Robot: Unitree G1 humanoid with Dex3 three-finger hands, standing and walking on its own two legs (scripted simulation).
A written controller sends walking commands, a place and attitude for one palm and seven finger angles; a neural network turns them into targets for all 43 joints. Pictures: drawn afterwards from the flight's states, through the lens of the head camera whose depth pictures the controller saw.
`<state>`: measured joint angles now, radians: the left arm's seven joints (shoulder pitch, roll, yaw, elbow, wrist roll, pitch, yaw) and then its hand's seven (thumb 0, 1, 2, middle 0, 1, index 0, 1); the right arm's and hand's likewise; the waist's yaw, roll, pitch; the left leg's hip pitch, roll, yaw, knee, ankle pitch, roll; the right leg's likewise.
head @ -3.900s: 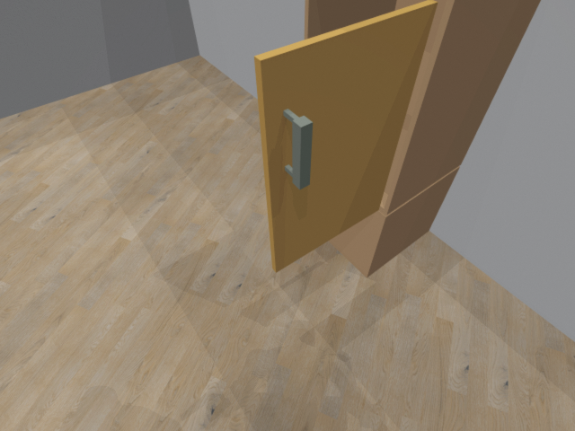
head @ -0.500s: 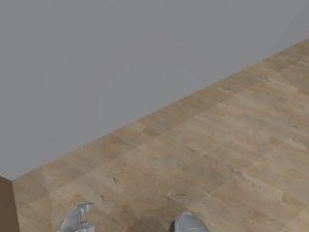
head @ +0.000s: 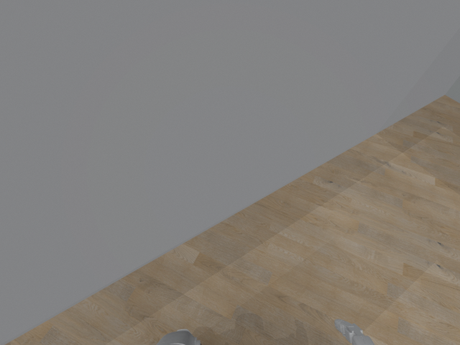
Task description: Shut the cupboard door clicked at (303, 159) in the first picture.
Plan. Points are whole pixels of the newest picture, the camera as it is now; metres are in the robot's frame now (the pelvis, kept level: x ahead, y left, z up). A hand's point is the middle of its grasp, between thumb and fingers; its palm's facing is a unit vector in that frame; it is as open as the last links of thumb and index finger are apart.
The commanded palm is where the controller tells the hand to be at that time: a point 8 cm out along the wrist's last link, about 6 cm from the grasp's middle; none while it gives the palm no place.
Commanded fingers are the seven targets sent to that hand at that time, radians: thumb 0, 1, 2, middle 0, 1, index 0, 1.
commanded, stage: turn to face it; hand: left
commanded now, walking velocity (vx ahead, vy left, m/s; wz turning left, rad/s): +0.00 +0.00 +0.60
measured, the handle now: out of the picture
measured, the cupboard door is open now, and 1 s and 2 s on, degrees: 88 88 88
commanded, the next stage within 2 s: none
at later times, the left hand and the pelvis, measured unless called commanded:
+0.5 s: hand (146, 309) +0.20 +0.18 -0.16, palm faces +0.28 -0.94 -0.19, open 7.3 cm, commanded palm none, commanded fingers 0.00 0.90 0.90 -0.20 -0.30 -0.20 -0.30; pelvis +0.15 -0.01 +0.01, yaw +17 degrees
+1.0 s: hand (152, 320) +0.18 +0.16 -0.13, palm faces +0.55 -0.78 -0.30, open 7.4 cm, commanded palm none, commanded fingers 0.00 0.90 0.90 -0.20 -0.30 -0.20 -0.30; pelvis +0.23 -0.05 +0.02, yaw +36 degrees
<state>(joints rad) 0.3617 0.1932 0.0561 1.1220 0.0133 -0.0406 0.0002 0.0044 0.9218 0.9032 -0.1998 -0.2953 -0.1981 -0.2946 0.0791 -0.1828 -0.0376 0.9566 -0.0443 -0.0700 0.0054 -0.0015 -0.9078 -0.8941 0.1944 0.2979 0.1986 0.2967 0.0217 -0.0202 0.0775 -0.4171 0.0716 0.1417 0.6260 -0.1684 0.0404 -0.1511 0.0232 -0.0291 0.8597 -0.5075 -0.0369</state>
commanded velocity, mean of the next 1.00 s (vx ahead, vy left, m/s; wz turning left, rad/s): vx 0.00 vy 0.00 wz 0.60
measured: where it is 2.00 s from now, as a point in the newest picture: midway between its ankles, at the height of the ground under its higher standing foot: (242, 329)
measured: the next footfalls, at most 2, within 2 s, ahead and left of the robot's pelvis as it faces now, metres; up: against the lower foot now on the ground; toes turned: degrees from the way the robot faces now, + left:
right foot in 0.28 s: +0.19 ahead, -0.14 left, +0.00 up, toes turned +2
left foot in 0.54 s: +0.19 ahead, +0.12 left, +0.00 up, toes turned +26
